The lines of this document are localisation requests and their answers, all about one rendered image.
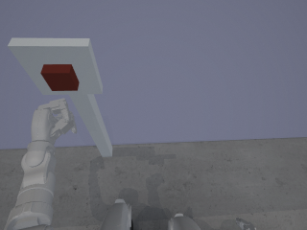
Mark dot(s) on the robot thigh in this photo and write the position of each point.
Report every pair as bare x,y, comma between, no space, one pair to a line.
118,217
182,223

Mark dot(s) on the robot left hand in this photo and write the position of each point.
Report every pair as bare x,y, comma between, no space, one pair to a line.
46,127

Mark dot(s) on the robot left forearm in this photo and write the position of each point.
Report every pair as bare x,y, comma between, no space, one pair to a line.
34,201

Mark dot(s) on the robot right hand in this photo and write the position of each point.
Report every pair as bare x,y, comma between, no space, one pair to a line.
244,225

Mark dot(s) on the panel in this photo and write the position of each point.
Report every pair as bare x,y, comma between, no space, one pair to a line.
33,52

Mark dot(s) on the robot right thigh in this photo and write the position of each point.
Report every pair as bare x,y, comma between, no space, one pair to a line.
182,223

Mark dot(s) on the robot left thigh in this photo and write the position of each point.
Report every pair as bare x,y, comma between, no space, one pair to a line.
118,217

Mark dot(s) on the button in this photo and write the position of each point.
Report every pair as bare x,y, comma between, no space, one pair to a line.
60,77

